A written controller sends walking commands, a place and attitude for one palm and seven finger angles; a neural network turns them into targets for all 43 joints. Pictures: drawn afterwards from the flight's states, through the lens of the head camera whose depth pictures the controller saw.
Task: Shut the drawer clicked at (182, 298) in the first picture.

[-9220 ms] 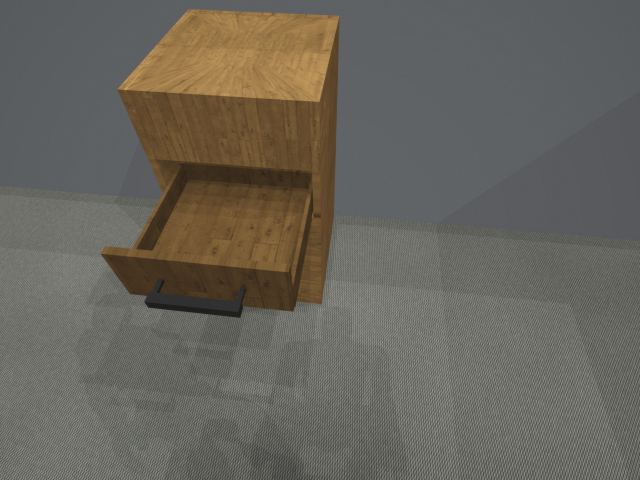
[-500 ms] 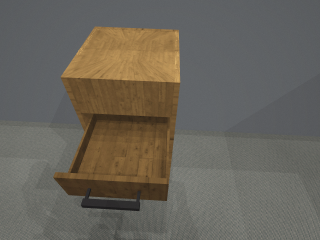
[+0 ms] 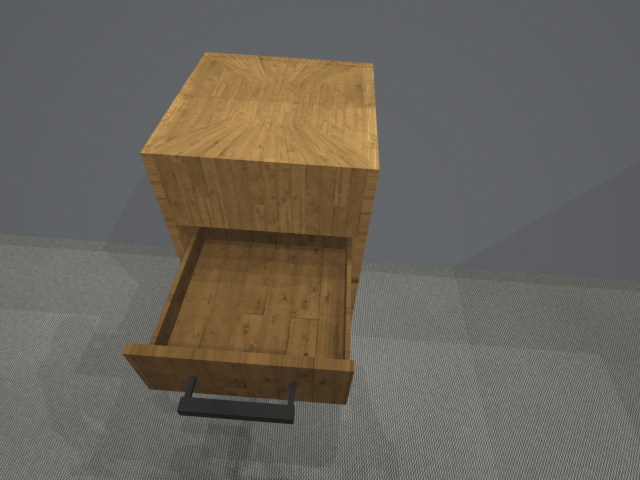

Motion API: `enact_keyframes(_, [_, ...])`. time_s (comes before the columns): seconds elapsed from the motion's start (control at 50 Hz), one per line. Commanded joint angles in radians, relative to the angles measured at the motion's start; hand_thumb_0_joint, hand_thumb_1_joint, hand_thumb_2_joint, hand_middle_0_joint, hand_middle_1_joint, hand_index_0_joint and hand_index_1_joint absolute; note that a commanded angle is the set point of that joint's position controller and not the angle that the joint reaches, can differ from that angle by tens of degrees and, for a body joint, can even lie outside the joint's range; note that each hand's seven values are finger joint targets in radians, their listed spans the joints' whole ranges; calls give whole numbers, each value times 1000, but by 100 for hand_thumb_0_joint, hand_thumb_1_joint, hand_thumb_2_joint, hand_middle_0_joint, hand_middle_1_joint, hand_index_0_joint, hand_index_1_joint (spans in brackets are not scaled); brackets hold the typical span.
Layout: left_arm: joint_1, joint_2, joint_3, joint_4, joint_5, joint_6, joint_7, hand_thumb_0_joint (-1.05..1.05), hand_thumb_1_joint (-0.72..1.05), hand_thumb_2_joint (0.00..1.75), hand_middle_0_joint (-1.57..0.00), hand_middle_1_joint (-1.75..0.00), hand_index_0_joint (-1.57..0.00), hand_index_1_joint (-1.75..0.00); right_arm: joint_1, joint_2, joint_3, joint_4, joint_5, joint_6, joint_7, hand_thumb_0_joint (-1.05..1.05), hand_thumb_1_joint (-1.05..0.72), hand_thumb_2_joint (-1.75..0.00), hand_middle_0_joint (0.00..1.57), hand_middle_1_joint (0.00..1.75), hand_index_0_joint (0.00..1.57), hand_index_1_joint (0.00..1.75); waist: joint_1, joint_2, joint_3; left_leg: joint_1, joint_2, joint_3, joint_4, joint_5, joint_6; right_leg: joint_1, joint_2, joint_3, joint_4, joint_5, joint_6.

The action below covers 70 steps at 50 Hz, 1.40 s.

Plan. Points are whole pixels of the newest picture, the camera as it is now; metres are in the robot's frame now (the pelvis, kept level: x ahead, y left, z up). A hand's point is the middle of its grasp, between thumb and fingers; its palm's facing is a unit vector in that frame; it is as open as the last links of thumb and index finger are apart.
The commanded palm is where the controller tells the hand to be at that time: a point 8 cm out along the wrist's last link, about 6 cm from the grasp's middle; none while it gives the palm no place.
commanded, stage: look again from close up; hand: left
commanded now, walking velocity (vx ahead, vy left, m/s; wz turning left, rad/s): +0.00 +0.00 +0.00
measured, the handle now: (239, 398) +0.29 +0.16 -0.22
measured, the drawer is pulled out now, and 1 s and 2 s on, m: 0.30 0.30 0.30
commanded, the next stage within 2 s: raise the hand and make a fist in 0.52 s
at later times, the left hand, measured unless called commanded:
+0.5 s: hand out of the picture -0.03 +0.16 -0.18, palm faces +0.03 -0.99 -0.16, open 7.4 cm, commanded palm none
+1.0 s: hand (235, 477) +0.14 +0.11 -0.06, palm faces -0.06 -1.00 +0.04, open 6.2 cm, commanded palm +0.09 +0.20 -0.09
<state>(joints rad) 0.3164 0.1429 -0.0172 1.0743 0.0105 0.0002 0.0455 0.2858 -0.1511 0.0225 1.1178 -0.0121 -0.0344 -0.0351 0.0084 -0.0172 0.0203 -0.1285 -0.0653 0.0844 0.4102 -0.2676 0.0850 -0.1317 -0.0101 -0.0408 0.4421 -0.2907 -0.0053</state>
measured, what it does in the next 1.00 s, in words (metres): lowers itself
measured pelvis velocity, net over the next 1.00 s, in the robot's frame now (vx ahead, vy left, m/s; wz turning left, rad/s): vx -0.05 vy -0.03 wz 0.03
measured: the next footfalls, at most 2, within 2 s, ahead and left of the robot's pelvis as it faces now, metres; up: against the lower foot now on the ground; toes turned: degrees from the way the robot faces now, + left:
none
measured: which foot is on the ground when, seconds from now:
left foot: down 0.00-1.00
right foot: down 0.00-1.00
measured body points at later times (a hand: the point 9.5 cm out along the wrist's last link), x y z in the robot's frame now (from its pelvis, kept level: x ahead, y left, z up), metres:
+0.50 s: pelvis -0.01 +0.00 +0.00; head +0.01 +0.01 +0.45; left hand -0.03 +0.21 -0.16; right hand -0.02 -0.21 -0.16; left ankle -0.03 +0.06 -0.74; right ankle -0.03 -0.11 -0.74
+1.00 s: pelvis -0.05 -0.03 -0.09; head -0.02 -0.01 +0.36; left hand +0.14 +0.17 -0.06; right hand +0.18 -0.29 -0.11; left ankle -0.02 +0.06 -0.74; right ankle -0.02 -0.11 -0.74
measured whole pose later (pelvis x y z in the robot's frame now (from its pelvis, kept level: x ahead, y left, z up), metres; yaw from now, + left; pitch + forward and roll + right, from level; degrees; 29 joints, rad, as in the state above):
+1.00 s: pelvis -0.05 -0.03 -0.09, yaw +2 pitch +14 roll +1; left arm 0.41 0.13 0.03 0.14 -0.19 -0.58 -0.26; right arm 0.14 -0.28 -0.09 0.52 0.01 -0.26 0.03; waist -0.02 -0.05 -0.19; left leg -0.88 -0.03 0.08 1.13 -0.48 0.06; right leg -0.89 0.01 -0.07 1.15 -0.51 -0.07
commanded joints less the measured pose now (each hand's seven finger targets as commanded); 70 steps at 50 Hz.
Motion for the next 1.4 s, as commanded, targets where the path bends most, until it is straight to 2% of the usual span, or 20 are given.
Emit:
enact_keyframes(0.0, [72, 89, 12, -21, 2, -13, 3, 0, 90, 90, -20, -30, -20, -30, 78, -108, -15, -13, 2, -9, -3, 0, -90, -90, 20, 30, 20, 30, -3, 23, 54, -2, 182, -173, -86, 297, -18, -57, -87, 85, -66, 135, -39])
enact_keyframes(0.58, [99, 65, 8, 3, 3, -16, 6, 0, 90, 90, -20, -30, -20, -30, 114, -80, -12, 22, 6, -14, -3, 0, -90, -90, 20, 30, 20, 30, -2, 22, 67, -22, 179, -179, -108, 267, -17, -52, -94, 74, -81, 133, -38])
enact_keyframes(0.6, [107, 92, 2, 34, 19, -48, 37, 0, 90, 90, -20, -30, -20, -30, 26, -120, -9, -57, 13, -15, 4, 0, -90, -90, 20, 30, 20, 30, 9, 26, 87, -93, 195, -160, 76, 595, -55, -96, -117, 88, -42, 388, -16])
enact_keyframes(0.62, [-544, 285, 98, -1484, -178, -225, 23, 0, 90, 90, -22, -32, -22, -32, 54, -303, -60, -415, 47, -150, -20, 0, -90, -90, 20, 30, 20, 30, -114, 203, -407, 255, 107, -179, 14, 607, -108, -94, -9, 12, 34, 335, -15])
enact_keyframes(0.64, [-204, 219, 71, -1270, -104, -171, 57, 0, 90, 90, -24, -34, -24, -34, -40, -214, -17, -361, 38, -250, -38, 0, -90, -90, 20, 30, 20, 30, -29, 307, -441, 289, 165, -169, -20, 685, -129, -153, 4, 7, 146, 76, -37])
enact_keyframes(0.66, [68, 52, -50, -1116, -106, -44, 86, 0, 90, 90, -26, -37, -26, -37, -27, -173, -33, -361, 54, -290, -24, 0, -90, -90, 20, 30, 20, 30, -48, 266, -272, 147, 160, -200, -61, 599, -165, -273, 7, -16, 215, -67, -18])
enact_keyframes(0.68, [75, -90, -134, -1044, -146, -23, 68, 0, 90, 90, -28, -39, -28, -39, -11, -192, -31, -323, 47, -297, -23, 0, -90, -90, 20, 30, 20, 30, -63, 116, -89, 18, 141, -196, -42, 433, -142, -323, 2, -26, 217, -72, -12])
enact_keyframes(0.7, [21, -67, -127, -1097, -167, -67, 53, 0, 90, 90, -30, -41, -30, -41, -30, -223, -51, -381, 47, -313, -17, 0, -90, -90, 20, 30, 20, 30, -75, 33, -14, -84, 131, -208, 12, 269, -112, -350, 1, -46, 178, -77, -11])
enact_keyframes(0.74, [47, -18, -63, -1024, -157, -166, 12, 0, 90, 90, -34, -45, -34, -45, -45, -263, -70, -451, 13, -325, -1, 0, -90, -90, 20, 30, 20, 30, -97, -127, -44, -248, 91, -217, 168, 30, -86, -435, 9, -65, 150, -53, -19])
enact_keyframes(0.76, [90, 2, -12, -984, -165, -231, -20, 0, 90, 90, -36, -47, -36, -47, -57, -262, -81, -484, 13, -325, 10, 0, -90, -90, 20, 30, 20, 30, -77, -132, -91, -313, 74, -204, 235, -6, -90, -468, 9, -59, 196, -79, -28])
enact_keyframes(0.8, [208, -65, -18, -895, -202, -379, -114, 0, 90, 90, -40, -52, -40, -52, -117, -242, -93, -561, 10, -325, 16, 0, -90, -90, 20, 30, 20, 30, -26, -305, -122, -488, 65, -169, 357, -90, -82, -570, 15, -54, 298, -192, -27])
enact_keyframes(0.84, [350, -23, 55, -926, -247, -532, -230, 0, 90, 90, -44, -56, -44, -56, -161, -230, -110, -631, 18, -325, 39, 0, -90, -90, 20, 30, 20, 30, 36, -220, -205, -608, 44, -124, 454, -78, -90, -581, 14, -22, 397, -172, -40])
enact_keyframes(0.88, [344, 66, 131, -944, -236, -670, -323, 0, 90, 90, -48, -60, -48, -60, -181, -223, -121, -666, 19, -310, 75, 0, -90, -90, 20, 30, 20, 30, 55, 22, -250, -653, 37, -119, 542, -13, -111, -638, 11, -9, 531, -70, -64])
enact_keyframes(0.9, [357, 119, 184, -934, -218, -683, -326, 0, 90, 90, -50, -62, -50, -62, -203, -221, -129, -696, 21, -292, 81, 0, -90, -90, 20, 30, 20, 30, 70, 20, -265, -695, 38, -108, 561, -34, -104, -662, 16, -3, 570, -85, -65])
enact_keyframes(0.98, [204, 138, 166, -1163, -241, -588, -290, 0, 90, 90, -58, -71, -58, -71, -258, -211, -109, -835, 45, -212, 57, 0, -90, -90, 20, 30, 20, 30, 62, 37, -292, -835, 14, -86, 622, -263, -69, -676, 7, 105, 538, -340, -55])
enact_keyframes(1.04, [118, 180, 201, -1377, -246, -610, -227, 0, 90, 90, -64, -78, -64, -78, -175, -185, -107, -834, 36, -206, 26, 0, -90, -90, 20, 30, 20, 30, 31, 87, -426, -822, 35, -103, 719, -143, -48, -631, 11, 160, 554, -221, -49])
enact_keyframes(1.06, [92, 179, 194, -1416, -246, -626, -221, 0, 90, 90, -66, -80, -66, -80, -147, -181, -102, -814, 33, -204, 18, 0, -90, -90, 20, 30, 20, 30, 2, 46, -453, -827, 47, -112, 748, -107, -46, -637, 22, 158, 573, -153, -40])
enact_keyframes(1.16, [4, 136, 92, -1314, -265, -653, -354, 0, 90, 90, -76, -91, -76, -91, -150, -187, -73, -737, 35, -247, -6, 0, -90, -90, 20, 30, 20, 30, -87, 54, -354, -923, 69, -132, 848, -129, -36, -732, 8, 183, 557, -153, -15])
enact_keyframes(1.24, [69, 193, 176, -1218, -310, -543, -449, 0, 90, 90, -84, -99, -84, -99, -169, -193, -75, -723, 56, -262, -21, 0, -90, -90, 20, 30, 20, 30, -43, -11, -448, -983, 68, -129, 861, -140, -35, -623, -19, 213, 542, -186, 7])
enact_keyframes(1.38, [164, 188, 280, -1232, -327, -474, -358, 0, 90, 90, -98, -114, -98, -114, -201, -152, -86, -710, 53, -240, -11, 0, -90, -90, 20, 30, 20, 30, 21, -42, -521, -1003, 64, -141, 831, -78, -49, -505, -46, 218, 575, -24, 27])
